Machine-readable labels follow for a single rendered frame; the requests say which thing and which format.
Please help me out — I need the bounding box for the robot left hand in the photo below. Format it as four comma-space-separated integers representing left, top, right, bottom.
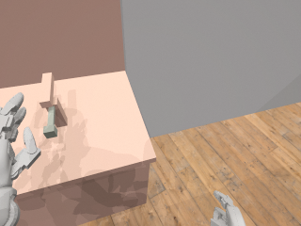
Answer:
0, 92, 41, 188

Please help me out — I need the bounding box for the left robot forearm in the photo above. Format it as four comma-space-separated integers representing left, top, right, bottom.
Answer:
0, 186, 21, 226

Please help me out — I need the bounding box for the robot right hand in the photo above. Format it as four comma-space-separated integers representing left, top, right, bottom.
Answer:
211, 190, 246, 226

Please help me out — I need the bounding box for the tap lever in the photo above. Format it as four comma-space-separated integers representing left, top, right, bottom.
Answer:
43, 106, 57, 138

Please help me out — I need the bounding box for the counter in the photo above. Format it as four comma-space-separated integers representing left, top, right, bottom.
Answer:
0, 0, 157, 226

